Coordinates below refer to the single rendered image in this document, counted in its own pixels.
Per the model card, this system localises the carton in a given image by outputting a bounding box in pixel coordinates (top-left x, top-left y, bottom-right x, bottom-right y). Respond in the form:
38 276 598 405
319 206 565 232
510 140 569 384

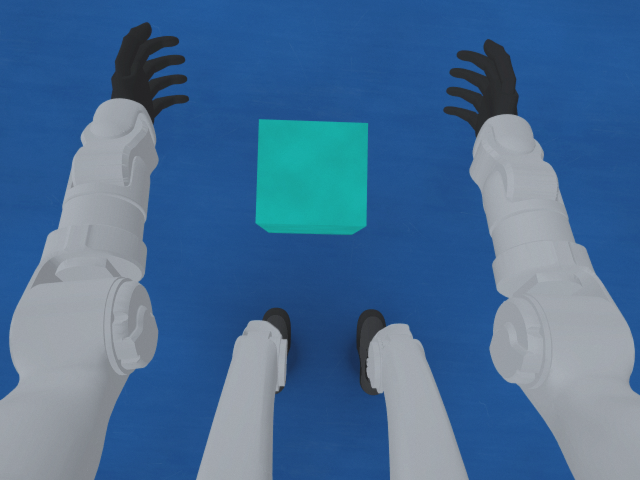
256 119 368 235

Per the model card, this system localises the robot right shin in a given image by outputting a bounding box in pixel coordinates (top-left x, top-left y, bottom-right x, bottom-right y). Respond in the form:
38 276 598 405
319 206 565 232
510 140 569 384
366 324 426 379

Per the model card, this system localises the robot right forearm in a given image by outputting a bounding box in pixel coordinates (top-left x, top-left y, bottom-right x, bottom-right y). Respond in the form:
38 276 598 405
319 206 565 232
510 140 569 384
469 114 635 373

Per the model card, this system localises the robot left hand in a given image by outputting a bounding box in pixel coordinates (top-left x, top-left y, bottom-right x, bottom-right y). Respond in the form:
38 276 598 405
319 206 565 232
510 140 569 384
111 22 189 124

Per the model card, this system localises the robot right hand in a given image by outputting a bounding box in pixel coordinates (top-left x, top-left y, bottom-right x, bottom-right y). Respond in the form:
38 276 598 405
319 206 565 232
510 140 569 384
443 39 519 138

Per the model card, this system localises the left robot thigh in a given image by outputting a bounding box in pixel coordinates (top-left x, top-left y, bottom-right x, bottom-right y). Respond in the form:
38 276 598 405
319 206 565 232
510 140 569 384
196 331 288 480

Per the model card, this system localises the robot left forearm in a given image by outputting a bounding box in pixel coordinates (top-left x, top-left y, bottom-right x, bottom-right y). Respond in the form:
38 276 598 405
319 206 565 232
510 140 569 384
9 98 159 374

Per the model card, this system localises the left robot upper arm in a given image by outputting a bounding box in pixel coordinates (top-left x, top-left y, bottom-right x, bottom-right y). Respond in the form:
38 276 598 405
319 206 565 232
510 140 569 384
0 277 158 480

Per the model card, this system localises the right robot upper arm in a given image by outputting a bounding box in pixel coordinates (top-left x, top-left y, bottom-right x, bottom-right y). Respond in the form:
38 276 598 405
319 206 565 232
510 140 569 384
489 293 640 480

